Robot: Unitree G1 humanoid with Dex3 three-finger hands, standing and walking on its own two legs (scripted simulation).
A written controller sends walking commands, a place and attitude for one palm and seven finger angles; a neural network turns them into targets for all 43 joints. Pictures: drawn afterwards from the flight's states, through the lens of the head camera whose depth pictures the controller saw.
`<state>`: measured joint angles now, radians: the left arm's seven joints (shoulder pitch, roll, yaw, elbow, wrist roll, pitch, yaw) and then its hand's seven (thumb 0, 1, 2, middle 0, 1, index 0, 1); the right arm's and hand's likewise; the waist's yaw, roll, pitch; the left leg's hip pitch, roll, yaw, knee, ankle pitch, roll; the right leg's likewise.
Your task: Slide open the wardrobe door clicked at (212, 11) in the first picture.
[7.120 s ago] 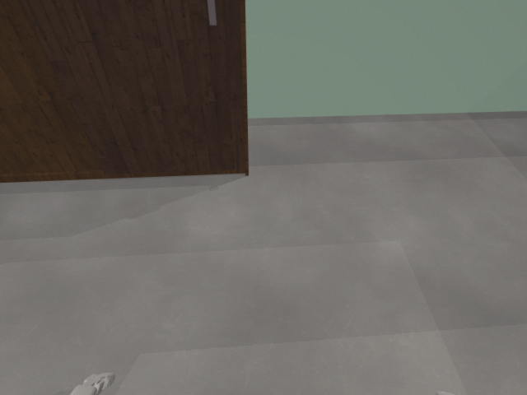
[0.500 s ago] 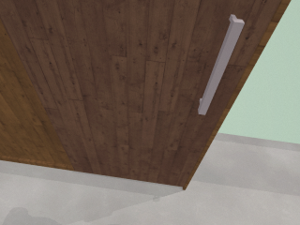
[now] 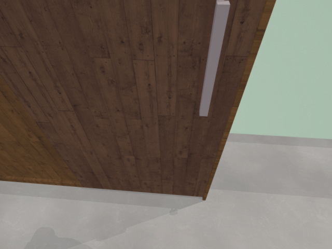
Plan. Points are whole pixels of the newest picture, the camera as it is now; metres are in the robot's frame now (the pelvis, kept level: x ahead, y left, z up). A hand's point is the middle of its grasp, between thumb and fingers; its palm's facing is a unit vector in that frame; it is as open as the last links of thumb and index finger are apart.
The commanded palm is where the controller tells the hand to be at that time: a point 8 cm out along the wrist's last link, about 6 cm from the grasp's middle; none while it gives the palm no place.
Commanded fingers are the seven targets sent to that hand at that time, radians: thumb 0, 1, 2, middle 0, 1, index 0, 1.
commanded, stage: come to a stop and stand still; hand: right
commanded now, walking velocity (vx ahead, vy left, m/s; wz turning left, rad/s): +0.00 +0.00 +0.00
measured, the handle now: (210, 65) +0.51 -0.09 +0.19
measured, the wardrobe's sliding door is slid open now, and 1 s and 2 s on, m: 0.00 0.00 0.00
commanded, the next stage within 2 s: look again from close up in 0.30 s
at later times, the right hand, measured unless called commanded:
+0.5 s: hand out of the picture -0.02 -0.17 -0.18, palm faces +0.00 +0.98 -0.21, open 7.4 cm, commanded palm none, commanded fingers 0.00 -0.90 -0.90 0.20 0.30 0.20 0.30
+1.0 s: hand out of the picture -0.01 -0.13 -0.17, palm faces +0.01 +0.98 -0.22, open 7.4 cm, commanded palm none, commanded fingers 0.00 -0.90 -0.90 0.20 0.30 0.20 0.30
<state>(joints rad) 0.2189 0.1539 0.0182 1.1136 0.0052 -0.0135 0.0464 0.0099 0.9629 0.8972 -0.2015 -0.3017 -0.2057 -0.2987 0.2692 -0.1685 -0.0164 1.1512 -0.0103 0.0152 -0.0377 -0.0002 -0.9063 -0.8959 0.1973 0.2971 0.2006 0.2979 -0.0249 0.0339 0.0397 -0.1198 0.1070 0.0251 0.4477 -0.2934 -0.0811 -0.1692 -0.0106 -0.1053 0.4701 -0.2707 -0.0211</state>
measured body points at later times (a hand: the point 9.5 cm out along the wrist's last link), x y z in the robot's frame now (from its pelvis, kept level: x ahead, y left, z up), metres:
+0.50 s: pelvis -0.02 +0.01 +0.00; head -0.01 +0.01 +0.45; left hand -0.03 +0.23 -0.16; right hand -0.02 -0.22 -0.16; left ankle -0.03 +0.17 -0.74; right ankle -0.01 -0.10 -0.74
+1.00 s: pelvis -0.02 +0.04 +0.00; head -0.02 +0.06 +0.45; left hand -0.01 +0.27 -0.16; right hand -0.01 -0.18 -0.15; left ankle -0.04 +0.17 -0.74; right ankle -0.01 -0.10 -0.74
